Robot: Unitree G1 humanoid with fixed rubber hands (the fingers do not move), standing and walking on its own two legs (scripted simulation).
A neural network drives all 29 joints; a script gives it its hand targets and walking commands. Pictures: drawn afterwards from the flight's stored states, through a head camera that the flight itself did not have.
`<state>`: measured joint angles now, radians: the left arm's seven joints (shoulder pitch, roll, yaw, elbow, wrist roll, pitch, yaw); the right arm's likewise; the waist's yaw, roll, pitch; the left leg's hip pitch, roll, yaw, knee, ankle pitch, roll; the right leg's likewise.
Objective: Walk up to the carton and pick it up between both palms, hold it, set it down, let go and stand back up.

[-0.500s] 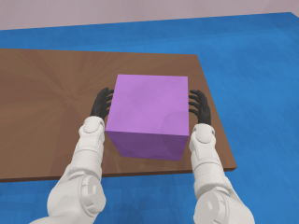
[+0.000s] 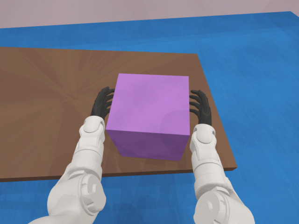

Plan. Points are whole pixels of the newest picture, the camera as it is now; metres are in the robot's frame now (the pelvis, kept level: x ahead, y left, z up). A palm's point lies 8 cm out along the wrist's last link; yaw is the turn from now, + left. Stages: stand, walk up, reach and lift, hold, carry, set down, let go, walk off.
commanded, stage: set down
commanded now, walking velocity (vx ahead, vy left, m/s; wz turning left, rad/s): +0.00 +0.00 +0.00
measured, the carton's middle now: (151, 120) +0.42 +0.01 -0.01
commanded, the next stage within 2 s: none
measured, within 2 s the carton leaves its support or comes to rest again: rests again in 0.20 s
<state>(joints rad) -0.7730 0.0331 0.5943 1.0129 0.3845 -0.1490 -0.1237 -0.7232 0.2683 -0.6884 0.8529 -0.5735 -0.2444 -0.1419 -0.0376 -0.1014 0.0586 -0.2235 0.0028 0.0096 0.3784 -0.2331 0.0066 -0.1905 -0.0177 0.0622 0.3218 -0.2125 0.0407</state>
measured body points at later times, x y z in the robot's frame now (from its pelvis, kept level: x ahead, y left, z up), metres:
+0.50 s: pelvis -0.01 +0.02 -0.01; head +0.07 +0.07 +0.43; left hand +0.44 +0.20 +0.02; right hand +0.40 -0.13 +0.02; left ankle -0.03 +0.11 -0.74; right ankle -0.03 -0.15 -0.75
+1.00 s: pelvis -0.06 +0.03 -0.02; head +0.00 +0.08 +0.42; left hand +0.39 +0.21 +0.02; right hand +0.35 -0.14 +0.02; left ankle -0.03 +0.11 -0.75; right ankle -0.03 -0.15 -0.75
